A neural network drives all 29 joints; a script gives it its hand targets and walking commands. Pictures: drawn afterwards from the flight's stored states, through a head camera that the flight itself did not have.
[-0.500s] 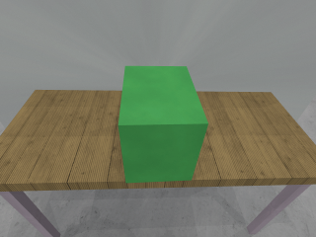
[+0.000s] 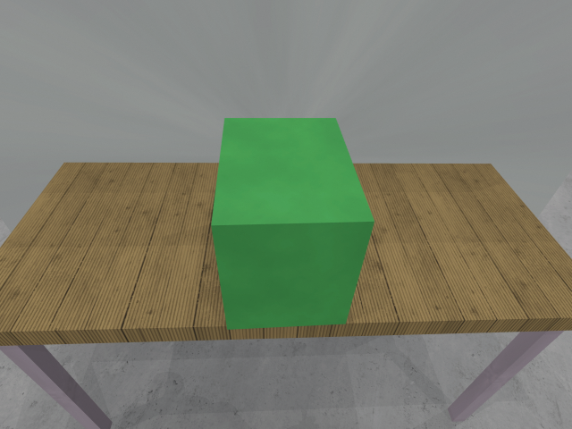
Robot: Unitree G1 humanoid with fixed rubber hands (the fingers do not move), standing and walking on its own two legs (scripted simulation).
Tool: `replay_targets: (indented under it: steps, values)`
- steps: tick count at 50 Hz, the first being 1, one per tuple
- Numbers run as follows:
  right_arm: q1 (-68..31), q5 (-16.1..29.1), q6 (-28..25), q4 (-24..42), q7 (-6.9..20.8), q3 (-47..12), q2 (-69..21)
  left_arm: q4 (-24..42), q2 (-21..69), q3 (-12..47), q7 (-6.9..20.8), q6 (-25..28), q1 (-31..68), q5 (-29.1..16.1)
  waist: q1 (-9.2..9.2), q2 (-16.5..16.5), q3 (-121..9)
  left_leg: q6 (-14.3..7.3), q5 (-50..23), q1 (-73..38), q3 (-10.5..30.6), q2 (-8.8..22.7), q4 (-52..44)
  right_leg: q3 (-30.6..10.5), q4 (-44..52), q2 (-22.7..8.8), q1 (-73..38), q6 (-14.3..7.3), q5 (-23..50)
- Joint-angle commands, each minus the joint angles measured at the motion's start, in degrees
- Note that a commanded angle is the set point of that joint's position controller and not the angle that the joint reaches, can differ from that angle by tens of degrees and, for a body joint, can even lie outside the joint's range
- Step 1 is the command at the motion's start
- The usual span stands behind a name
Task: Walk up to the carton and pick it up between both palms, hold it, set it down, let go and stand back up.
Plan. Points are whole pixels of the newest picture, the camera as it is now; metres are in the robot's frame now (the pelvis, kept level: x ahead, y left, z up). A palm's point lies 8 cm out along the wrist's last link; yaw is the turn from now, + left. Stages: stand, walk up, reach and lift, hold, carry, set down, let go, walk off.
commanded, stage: stand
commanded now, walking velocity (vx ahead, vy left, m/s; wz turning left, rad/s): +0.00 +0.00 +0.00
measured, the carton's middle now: (283, 219) +0.50 +0.00 +0.04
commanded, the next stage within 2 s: none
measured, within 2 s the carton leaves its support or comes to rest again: neither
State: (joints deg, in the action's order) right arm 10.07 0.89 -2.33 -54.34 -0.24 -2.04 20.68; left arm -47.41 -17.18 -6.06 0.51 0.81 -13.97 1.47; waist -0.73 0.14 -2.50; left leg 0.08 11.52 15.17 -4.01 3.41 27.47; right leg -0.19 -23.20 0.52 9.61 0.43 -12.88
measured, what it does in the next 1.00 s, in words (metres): stands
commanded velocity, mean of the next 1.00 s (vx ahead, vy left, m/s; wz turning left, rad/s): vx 0.00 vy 0.00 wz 0.00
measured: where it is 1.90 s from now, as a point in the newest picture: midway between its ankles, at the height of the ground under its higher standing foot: outside the picture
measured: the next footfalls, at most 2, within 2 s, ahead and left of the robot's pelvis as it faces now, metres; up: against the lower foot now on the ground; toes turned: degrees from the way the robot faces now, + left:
none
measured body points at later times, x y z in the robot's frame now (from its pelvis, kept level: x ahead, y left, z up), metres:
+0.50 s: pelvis +0.00 +0.00 +0.00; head -0.01 +0.01 +0.45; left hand +0.10 +0.29 -0.12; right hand +0.11 -0.30 -0.11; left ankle +0.03 +0.11 -0.74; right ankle +0.00 -0.13 -0.74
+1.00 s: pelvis +0.00 +0.00 +0.00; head -0.01 +0.01 +0.45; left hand +0.10 +0.29 -0.11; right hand +0.11 -0.30 -0.11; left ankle +0.03 +0.11 -0.74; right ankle +0.00 -0.13 -0.74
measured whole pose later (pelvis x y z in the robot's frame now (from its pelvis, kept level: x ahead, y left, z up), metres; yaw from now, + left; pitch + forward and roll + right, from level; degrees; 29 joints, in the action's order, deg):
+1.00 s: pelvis +0.00 +0.00 +0.00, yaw +0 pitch -1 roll -1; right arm 8.1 0.9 -2.1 -54.7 -0.1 -2.0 20.8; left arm -47.7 -17.2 -6.1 0.5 0.8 -13.7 1.3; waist -0.7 0.3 -0.8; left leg 0.1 11.2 15.0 -4.0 3.4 27.0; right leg -0.2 -23.2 0.5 9.7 0.4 -12.9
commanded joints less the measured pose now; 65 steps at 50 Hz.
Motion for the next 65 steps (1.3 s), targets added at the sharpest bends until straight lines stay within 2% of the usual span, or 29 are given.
replay_targets:
  steps: [1, 2, 4, 8, 9, 10, 12, 16, 19, 20, 21, 24, 28, 31, 32, 33, 36, 37, 41, 42, 43, 48, 49, 53, 54, 55, 59, 62, 65]
  values:
    - [-2.23, -2.47, -0.53, 1.13, -0.18, 4.11, 12.28, -2.19, -14.67, -0.1, 0.08, 1.61, 1.3, -0.86, 0.84, 4.83, 4.17, -1.59, -2.76, -4.44, 6.96, 4.68, -8.5, -5.88, 4.45, -7.47, 0.85, -2.35, 5.03]
    - [-3.35, -2.54, -0.57, 1.4, -0.32, 4.07, 11.68, -1.92, -13.62, 0.16, -0.08, 1.18, 2.9, -0.74, -0.39, 6.33, 3.45, -1.32, -2.88, -4.85, 6.41, 4.32, -8.52, -5.02, 4.71, -7.03, 0.69, -2.0, 6.33]
    - [-2.45, -2.46, -0.75, 0.26, -0.28, 3.86, 11.67, -2.02, -13.32, 0.03, -0.14, 1.83, 1.27, -0.61, 0.82, 4.69, 2.55, -1.38, -7.07, -5.63, 7.22, 4.7, -7.89, -5.55, 3.73, -7.18, 0.18, -2.9, 6.13]
    - [-3.06, -2.37, -0.61, 1.07, -0.39, 3.94, 10.96, -2.46, -12.97, 0.55, -0.26, 1.12, 3.54, -1.11, -0.31, 4.34, 2.61, -1.72, -5.88, -5.45, 7.58, 5.55, -7.65, -5.29, 4.41, -7.34, -0.1, -2.73, 6.07]
    - [-3.52, -2.71, -0.55, 1.26, -0.46, 3.78, 11.33, -1.59, -11.97, 0.7, -0.1, 1.5, 1.96, -1.63, 1.12, 6.9, 0.77, -2.18, -4.92, -4.77, 8.69, 6.06, -8.45, -4.39, 3.59, -7.36, -1.56, -2.61, 4.66]
    - [-4.56, -2.61, -0.73, 1.69, -0.37, 3.97, 11.31, -2.42, -13.17, 0.52, -0.14, 1.25, 2.61, -0.74, 0.38, 7.12, 3.31, -1.71, -3.74, -4.9, 7.54, 4.89, -8.7, -4.88, 4.11, -6.72, 0.43, -2.54, 4.7]
    - [-4.34, -2.32, -0.73, 1.41, -0.31, 3.92, 11.48, -1.96, -13.56, 0.2, 0.02, 1.52, 2.87, -0.52, 0.29, 2.77, 4.68, -1.5, -4.76, -4.68, 7.76, 4.67, -8.47, -5.29, 4.89, -6.77, 1.34, -2.46, 3.42]
    - [-5.41, -1.95, -0.71, 0.88, -0.3, 3.67, 10.62, -2.44, -13.22, 0.12, -0.27, 1.17, 3.14, -1.33, 0.51, 6.99, 3.4, -2.08, -5.69, -5.46, 7.0, 5.14, -7.57, -5.71, 5.65, -7.4, 1.41, -3.06, 6.01]
    - [-4.09, -2.87, -0.52, 1.01, -0.39, 4.01, 11.82, -1.3, -13.19, 0.18, -0.13, 1.51, 3.5, -0.69, -0.33, 2.25, 4.39, -1.49, -3.05, -4.34, 7.8, 4.8, -8.91, -5.32, 4.23, -7.53, 1.03, -2.71, 5.74]
    - [-4.27, -2.7, -0.66, 0.55, -0.03, 4.2, 11.92, -1.43, -12.52, 0.33, -0.07, 1.54, 2.94, -1.31, 0.21, 5.53, 2.24, -1.65, -1.87, -5.25, 7.76, 4.92, -8.52, -5.53, 4.77, -7.58, 0.12, -2.71, 5.45]
    - [-3.53, -2.23, -0.61, 0.97, -0.16, 3.85, 10.66, -2.28, -12.61, 0.34, 0.09, 1.39, 2.37, -1.04, 0.34, 2.32, 2.73, -0.88, -4.87, -6.1, 6.56, 4.7, -7.95, -5.42, 4.7, -7.48, 0.56, -2.28, 5.34]
    - [-3.31, -2.34, -0.88, 0.88, -0.13, 3.83, 11.24, -1.29, -12.71, -0.04, 0.07, 1.23, 3.47, -1.14, -0.13, 6.39, 2.17, -1.49, -7.0, -5.61, 6.94, 5.54, -8.0, -4.92, 4.09, -7.85, -0.13, -2.31, 6.64]
    - [-5.01, -2.78, -0.68, 0.79, -0.24, 3.65, 11.87, -1.9, -13.18, 0.02, 0.04, 1.4, 2.34, -1.11, 1.15, 6.5, 3.6, -1.72, -3.39, -3.31, 7.99, 5.75, -9.22, -4.95, 3.76, -7.23, -0.14, -2.8, 3.63]
    - [-4.73, -2.12, -0.63, 0.36, -0.1, 3.54, 11.13, -1.38, -13.91, -0.41, 0.23, 1.03, 3.18, -0.72, 0.9, 5.06, 3.21, -0.99, -1.41, -4.28, 7.1, 4.95, -8.59, -4.98, 3.89, -6.61, 0.72, -2.72, 2.85]
    - [-4.72, -2.65, -0.66, 1.07, -0.03, 3.64, 10.95, -1.27, -12.67, -0.12, 0.3, 1.03, 4.04, -0.46, -0.17, 6.68, 2.6, -1.27, -0.32, -5.25, 6.95, 4.9, -9.08, -4.56, 4.69, -6.71, 0.83, -2.67, 3.86]
    - [-5.9, -2.59, -0.59, 0.94, -0.11, 3.52, 11.42, -1.65, -12.97, 0.04, 0.33, 1.05, 4.06, -0.76, -0.18, 4.59, 1.7, -1.07, -1.72, -5.75, 7.39, 5.03, -9.25, -4.34, 4.18, -6.59, 0.48, -2.53, 4.4]
    - [-5.13, -2.47, -0.49, 0.8, -0.42, 3.57, 11.83, -1.52, -11.57, 0.39, 0.28, 1.22, 2.96, -1.15, 1.02, 6.2, 4.04, -1.33, -1.24, -4.77, 7.34, 5.68, -9.79, -5.15, 4.73, -6.71, 1.6, -2.29, 3.54]
    - [-3.95, -2.39, -0.5, 0.13, -0.27, 3.89, 11.59, -1.94, -12.1, 0.23, -0.02, 1.51, 2.68, -0.76, 0.65, 3.17, 2.62, -1.56, -3.42, -5.79, 8.1, 5.39, -9.27, -5.2, 4.54, -6.8, -0.36, -2.75, 4.58]
    - [-5.26, -2.03, -0.65, 0.83, -0.27, 3.58, 11.97, -1.92, -12.49, 0.39, -0.15, 1.56, 3.65, -1.27, 0.05, 6.14, 0.02, -1.48, -8.58, -7.37, 6.11, 5.39, -7.18, -5.83, 5.03, -7.26, -1.2, -2.54, 10.05]
    - [-4.15, -2.42, -0.66, 0.68, -0.07, 3.41, 10.99, -1.82, -13.58, -0.23, 0.0, 1.56, 3.22, -0.97, 0.07, 3.3, 0.53, -1.42, -8.03, -7.48, 6.74, 5.11, -7.76, -4.91, 3.51, -7.63, -1.7, -2.52, 9.63]
    - [-3.59, -2.36, -0.74, 0.72, -0.37, 4.18, 12.02, -1.66, -12.51, -0.13, -0.21, 1.53, 2.2, -1.14, 0.16, 5.61, 0.95, -1.05, -8.37, -7.86, 6.2, 4.91, -7.33, -5.46, 4.48, -6.83, -0.69, -2.24, 10.21]
    - [-5.33, -2.6, -0.42, 0.7, -0.28, 3.58, 10.94, -1.87, -13.06, 0.23, -0.2, 1.37, 4.61, -0.9, 0.07, 4.38, 1.46, -1.37, -4.17, -6.5, 7.24, 5.77, -8.4, -5.26, 4.82, -6.95, 0.56, -2.68, 4.0]
    - [-4.78, -2.41, -0.51, 0.56, -0.18, 3.84, 11.08, -1.35, -12.06, 0.51, -0.33, 1.56, 3.74, -1.25, -0.03, 7.44, 4.1, -1.02, -3.13, -5.49, 7.28, 5.0, -9.27, -5.33, 4.54, -6.76, 1.74, -2.34, 5.23]
    - [-4.22, -2.14, -0.49, 0.02, 0.06, 4.03, 12.01, -1.56, -14.55, -0.34, -0.06, 1.15, 4.09, -0.97, 0.58, 2.96, 2.28, -0.85, -4.33, -5.67, 6.66, 4.6, -8.66, -5.39, 3.86, -6.75, -0.03, -2.58, 3.64]
    - [-4.35, -2.46, -0.72, -0.09, -0.19, 3.93, 12.04, -1.73, -12.74, -0.13, -0.04, 0.7, 4.87, -0.83, 0.51, 6.76, 3.7, -1.17, -3.81, -4.4, 5.91, 4.61, -8.25, -5.7, 4.88, -7.68, -0.15, -2.5, 5.27]
    - [-4.25, -2.72, -0.5, -0.41, -0.16, 3.82, 12.04, -2.29, -13.69, -0.02, -0.14, 1.07, 3.42, -0.58, 0.18, 4.09, 3.25, -1.32, -3.72, -5.76, 6.76, 4.71, -8.19, -5.86, 4.53, -7.22, 0.38, -2.92, 3.9]
    - [-5.41, -2.25, -0.58, 0.66, -0.17, 3.68, 10.72, -1.46, -12.66, -0.09, 0.02, 0.97, 3.58, -1.13, 0.96, 6.38, 3.26, -1.71, -1.13, -3.94, 7.52, 5.47, -10.07, -5.36, 5.03, -7.38, 0.03, -2.68, 3.84]
    - [-5.39, -2.16, -0.51, 0.98, -0.27, 4.04, 11.94, -1.93, -12.39, 0.39, -0.13, 1.23, 2.93, -0.89, 0.83, 3.37, 1.97, -0.63, -3.75, -6.01, 6.67, 4.9, -8.41, -4.67, 5.37, -6.55, -0.19, -2.19, 4.75]
    - [-5.27, -2.63, -0.84, 0.73, -0.27, 3.88, 11.19, -2.42, -12.45, 0.37, 0.06, 1.7, 4.04, -0.84, 0.23, 3.38, 0.72, -1.27, -3.74, -6.78, 6.26, 5.18, -7.91, -5.55, 5.13, -7.74, -0.22, -2.66, 6.27]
